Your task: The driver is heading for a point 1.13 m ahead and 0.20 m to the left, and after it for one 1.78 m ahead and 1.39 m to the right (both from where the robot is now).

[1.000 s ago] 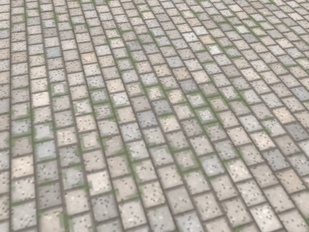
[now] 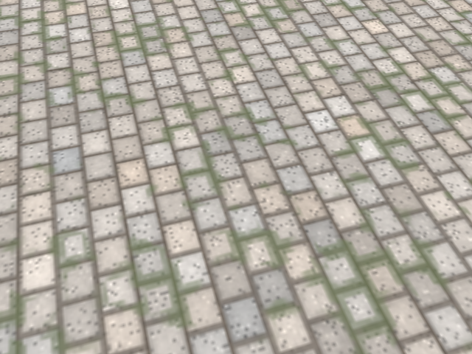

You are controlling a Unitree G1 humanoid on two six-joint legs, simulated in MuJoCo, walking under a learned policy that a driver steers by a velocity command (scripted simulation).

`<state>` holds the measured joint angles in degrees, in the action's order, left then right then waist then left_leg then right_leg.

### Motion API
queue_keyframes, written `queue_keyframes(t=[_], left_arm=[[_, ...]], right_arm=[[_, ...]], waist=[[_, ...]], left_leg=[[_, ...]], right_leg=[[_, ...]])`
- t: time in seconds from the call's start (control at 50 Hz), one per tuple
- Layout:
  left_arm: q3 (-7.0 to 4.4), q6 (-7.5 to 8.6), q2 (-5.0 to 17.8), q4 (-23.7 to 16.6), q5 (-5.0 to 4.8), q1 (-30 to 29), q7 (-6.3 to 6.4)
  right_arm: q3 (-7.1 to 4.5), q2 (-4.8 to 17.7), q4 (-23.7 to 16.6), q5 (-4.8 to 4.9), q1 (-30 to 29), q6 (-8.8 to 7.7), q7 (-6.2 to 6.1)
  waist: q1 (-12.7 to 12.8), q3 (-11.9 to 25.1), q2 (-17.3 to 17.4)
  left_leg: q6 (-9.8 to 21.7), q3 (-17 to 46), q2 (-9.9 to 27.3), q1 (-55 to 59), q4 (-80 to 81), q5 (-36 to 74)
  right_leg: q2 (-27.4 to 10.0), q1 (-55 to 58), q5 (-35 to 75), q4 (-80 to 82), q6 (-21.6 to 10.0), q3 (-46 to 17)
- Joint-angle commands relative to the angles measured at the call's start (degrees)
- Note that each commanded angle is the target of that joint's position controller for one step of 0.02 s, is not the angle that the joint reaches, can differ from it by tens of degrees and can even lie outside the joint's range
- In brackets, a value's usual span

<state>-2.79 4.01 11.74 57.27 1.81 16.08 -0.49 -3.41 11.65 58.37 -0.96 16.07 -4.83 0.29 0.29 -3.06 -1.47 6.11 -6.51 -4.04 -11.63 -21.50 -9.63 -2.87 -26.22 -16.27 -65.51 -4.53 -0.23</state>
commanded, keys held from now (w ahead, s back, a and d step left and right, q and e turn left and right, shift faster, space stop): w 0.42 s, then w+q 0.58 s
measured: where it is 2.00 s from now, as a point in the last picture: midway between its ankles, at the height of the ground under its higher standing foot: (194, 199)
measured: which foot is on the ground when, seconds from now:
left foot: down 0.00-0.38, up 0.40-0.92, down 0.94-1.00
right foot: up 0.00-0.34, down 0.36-0.94, up 0.96-1.00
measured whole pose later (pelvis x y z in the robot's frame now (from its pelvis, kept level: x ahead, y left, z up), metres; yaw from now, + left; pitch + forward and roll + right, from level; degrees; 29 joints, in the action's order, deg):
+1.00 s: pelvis +0.54 +0.00 -0.02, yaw +16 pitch +0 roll +0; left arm -2.9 4.3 11.2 56.6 0.7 21.2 0.8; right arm -4.1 12.6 50.0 -1.7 6.4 -1.8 1.3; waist 0.3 -3.8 -0.4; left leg 9.9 -7.0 -5.7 -22.9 -34.4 -12.4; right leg -2.4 -11.5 -23.9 -66.0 -1.2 7.4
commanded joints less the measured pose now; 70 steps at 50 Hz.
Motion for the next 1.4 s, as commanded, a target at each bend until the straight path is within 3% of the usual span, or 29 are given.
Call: queue_keyframes(t=[0.02,0.14,0.26,0.32,0.34,0.36,0.38,0.4,0.42,0.44,0.46,0.5,0.54,0.6,0.7,0.8,0.88,0.92,0.94,0.96,0.98,1.0,1.02,1.06,1.1,1.16,1.26,1.34,1.4], left_arm=[[-0.38,-1.31,1.0,-1.5,0.53,4.4,-0.75],[0.13,-1.47,1.3,-7.0,-0.30,-11.1,-1.16],[0.41,-0.81,1.9,-10.2,-0.56,-19.2,-1.01],[-0.31,0.03,3.1,-9.4,-0.56,-14.6,-0.54],[-0.94,0.44,4.0,-7.3,-0.47,-8.1,-0.14],[-1.81,1.05,5.5,-4.0,0.10,1.8,0.39],[-3.18,1.45,10.5,-2.2,1.60,12.0,1.04],[-4.27,0.98,14.9,-1.9,1.57,13.1,0.61],[-3.74,0.17,11.7,-2.7,-0.51,7.7,0.20],[-2.65,0.31,8.1,-3.8,-0.90,1.4,0.06],[-1.85,0.82,5.1,-4.0,-0.59,-1.3,-0.13],[-0.82,1.68,2.0,-2.8,-0.78,-1.3,0.48],[-0.81,2.74,2.7,-1.4,-0.93,2.1,0.78],[-1.08,3.29,4.4,-0.8,-0.92,4.8,1.01],[-0.56,3.26,4.0,-0.4,-0.97,7.9,1.47],[-0.64,2.64,5.2,1.3,-0.80,12.8,2.54],[-1.37,1.50,8.0,1.0,-0.39,10.9,3.44],[-1.87,0.58,9.4,-0.2,-0.44,9.2,2.98],[-1.74,0.64,8.8,-2.1,-0.86,7.7,2.48],[-1.08,1.18,3.5,-6.6,-1.67,8.3,1.17],[-1.56,1.99,7.5,-8.5,-1.02,1.8,0.71],[-1.20,2.78,6.6,-9.9,-1.56,-1.3,0.42],[-1.23,3.11,6.7,-9.3,-1.67,-0.2,0.56],[-1.13,1.09,5.7,-9.1,0.40,1.3,0.62],[-1.08,-0.90,5.1,-9.7,1.17,1.4,0.16],[-0.91,-1.94,5.2,-12.6,0.99,-4.8,-0.20],[-0.36,-2.03,5.2,-15.8,0.53,-14.1,-0.81],[0.37,-1.44,5.1,-18.2,0.07,-20.5,-1.28],[0.42,-0.69,6.1,-19.4,-0.24,-21.1,-1.36]], right_arm=[[-0.29,4.3,-0.5,0.20,4.5,-1.57,-0.26],[0.31,4.4,0.6,0.27,10.7,-1.43,-0.26],[0.29,5.3,2.4,-0.38,15.7,-1.14,-1.08],[-0.10,6.5,2.4,-0.72,13.4,-0.93,-1.58],[-0.25,7.0,2.4,-0.70,12.6,-0.75,-1.57],[-0.13,6.8,2.1,-0.35,11.6,-0.56,-1.45],[0.51,4.9,0.0,0.30,11.6,-0.63,-1.23],[1.14,-0.2,-0.2,2.50,19.0,-0.48,-0.54],[-0.22,5.3,-0.2,0.82,13.7,-0.13,-0.72],[-0.33,4.9,-1.8,0.64,8.7,-0.32,-0.46],[-0.18,3.8,-2.0,0.63,6.9,-0.39,-0.37],[-0.17,2.0,-1.3,-0.71,8.3,1.17,0.19],[-0.33,1.2,-1.5,-0.97,8.1,2.45,0.79],[-0.43,1.4,-3.7,-0.83,2.1,3.47,1.33],[0.21,1.0,-7.8,-0.33,-8.5,3.20,1.98],[0.97,0.7,-11.4,-0.65,-16.1,2.99,2.31],[-0.21,3.0,-10.5,-0.96,-9.9,3.05,1.86],[-1.83,5.8,-7.2,-1.44,1.7,2.53,1.49],[-3.53,10.4,-5.8,-2.24,8.8,2.34,0.85],[-4.96,15.9,-7.5,-1.28,5.9,2.99,0.58],[-4.75,15.6,-7.5,-0.08,6.7,3.77,0.46],[-4.03,13.1,-7.4,0.16,3.4,3.76,-0.03],[-3.21,9.8,-7.4,0.26,1.1,3.45,-0.11],[-2.24,7.6,-8.0,0.70,-1.8,2.29,-0.64],[-2.19,8.6,-7.8,1.16,-0.3,1.08,-0.53],[-2.62,10.7,-7.6,1.09,3.3,0.74,-0.33],[-1.94,9.5,-6.7,0.97,9.9,0.75,-0.34],[-1.40,9.4,-5.9,0.32,13.1,0.62,-0.95],[-1.30,10.6,-5.7,-0.25,12.7,0.44,-1.47]], waist=[[2.1,-0.3,4.1],[-1.4,-2.8,4.8],[-3.5,-3.5,5.7],[-0.3,-1.3,6.2],[2.4,2.0,6.0],[6.5,7.2,4.3],[9.5,14.8,-1.3],[5.7,20.5,-13.7],[4.6,15.4,-3.1],[2.8,7.1,-1.3],[1.3,3.5,0.9],[-1.4,1.3,-1.0],[-2.1,1.0,-1.5],[-1.8,-1.0,-1.5],[0.0,-2.8,-1.7],[2.1,-3.7,-1.9],[-1.9,1.1,-4.9],[-7.0,7.4,-3.9],[-10.7,11.9,1.1],[-5.8,15.7,16.4],[-7.5,14.9,5.0],[-5.6,8.1,2.7],[-2.7,3.2,-1.7],[0.9,1.9,-1.5],[1.7,2.5,0.1],[0.2,1.3,2.3],[-3.9,1.0,4.7],[-6.2,-0.1,5.3],[-5.1,-0.9,6.1]], left_leg=[[6.2,13.8,15.5,1.3,13.7,10.9],[4.7,9.5,13.2,6.0,14.9,17.8],[5.1,8.8,16.2,16.5,11.7,25.5],[3.8,7.3,17.0,18.7,4.0,41.5],[3.1,6.5,16.1,18.3,-3.4,46.8],[1.9,4.6,13.9,13.4,-14.6,43.1],[0.8,2.4,10.7,1.1,-32.0,22.5],[-1.3,2.2,-0.6,-18.7,-52.1,-21.0],[-0.3,9.7,2.9,-23.8,-55.1,-17.9],[-0.1,9.8,5.3,-25.0,-53.1,-12.2],[-0.2,9.7,7.1,-22.8,-50.0,-8.6],[-1.2,9.7,8.9,-17.7,-45.5,-6.3],[-1.7,9.1,8.7,-17.4,-44.4,-4.8],[-2.4,8.4,9.7,-23.8,-41.5,0.9],[-3.0,4.9,8.9,-26.7,-27.9,9.9],[-0.9,-0.8,6.8,-25.3,-16.6,8.7],[3.8,-4.2,1.0,-15.4,-14.5,-1.9],[7.1,-2.9,-1.8,-0.9,-8.3,-3.2],[10.5,9.0,6.2,12.0,-4.3,-7.0],[20.1,42.3,23.1,28.5,1.4,-3.9],[20.7,45.0,23.4,26.8,5.6,-2.8],[18.4,37.6,22.7,20.8,6.7,-1.2],[15.3,32.3,20.3,12.7,8.1,5.1],[12.1,24.4,14.6,4.8,8.8,13.9],[11.6,21.7,12.3,2.8,9.0,19.5],[10.1,20.7,10.4,2.4,9.9,20.5],[5.6,19.5,9.7,10.0,9.5,25.3],[5.2,19.6,11.1,16.1,8.4,28.5],[5.0,20.0,13.3,18.6,6.5,33.7]], right_leg=[[-2.8,-5.5,3.9,2.2,1.4,0.0],[-2.8,-10.9,14.7,19.7,3.3,3.3],[-0.3,-10.5,13.6,30.6,1.0,4.9],[2.8,-1.7,7.2,34.4,-1.8,6.0],[4.7,5.8,6.7,36.5,-3.0,6.6],[4.5,18.5,9.5,39.4,-4.5,6.0],[-8.5,33.7,6.0,39.7,-7.6,-8.1],[-22.9,46.1,3.8,47.2,-16.4,-36.5],[-19.3,40.4,-1.9,49.9,-14.1,-35.4],[-17.7,31.6,-1.2,51.4,-11.7,-25.6],[-15.3,24.8,4.1,53.7,-9.6,-19.4],[-11.4,17.7,9.5,56.2,-5.9,-10.1],[-10.7,16.8,14.6,57.2,-5.1,-6.1],[-10.1,18.1,17.8,58.8,-4.0,-0.9],[-8.4,21.2,26.1,58.5,-1.9,6.4],[-10.6,29.7,37.0,55.2,-1.8,10.7],[-12.2,34.7,64.6,40.9,-1.4,14.2],[-12.0,30.1,59.3,21.2,-1.3,14.9],[-9.9,18.0,40.8,3.6,0.3,15.3],[4.6,-8.8,-13.1,-19.2,4.0,11.6],[3.2,-16.0,-10.5,-21.4,3.3,-0.8],[-0.1,-18.3,-5.4,-17.7,2.9,-2.0],[-2.2,-15.1,-2.4,-11.1,3.0,-1.6],[-3.9,-8.1,-1.6,-4.2,4.6,-1.9],[-3.8,-6.6,-1.3,-0.4,6.1,-0.9],[-3.8,-10.0,4.4,6.6,7.7,0.5],[-2.8,-13.9,14.6,19.0,6.9,1.6],[-0.9,-14.4,16.1,26.9,5.0,2.8],[0.8,-10.3,13.2,32.1,2.4,2.9]])
Velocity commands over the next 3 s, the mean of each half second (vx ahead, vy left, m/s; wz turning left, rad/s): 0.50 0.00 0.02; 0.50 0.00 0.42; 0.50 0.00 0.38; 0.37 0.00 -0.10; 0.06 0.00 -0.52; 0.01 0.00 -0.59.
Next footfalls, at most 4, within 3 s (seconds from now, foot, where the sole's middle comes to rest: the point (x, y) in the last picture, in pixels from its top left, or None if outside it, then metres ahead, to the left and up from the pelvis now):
0.36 right None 0.37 -0.12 -0.78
0.94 left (220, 304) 0.63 0.07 -0.78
1.48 right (227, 205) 0.99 0.05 -0.78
1.96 left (156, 178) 1.11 0.31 -0.78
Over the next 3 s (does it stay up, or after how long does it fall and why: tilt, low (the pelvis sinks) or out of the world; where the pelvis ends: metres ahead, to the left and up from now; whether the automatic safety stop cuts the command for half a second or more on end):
stays up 1.01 0.19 0.00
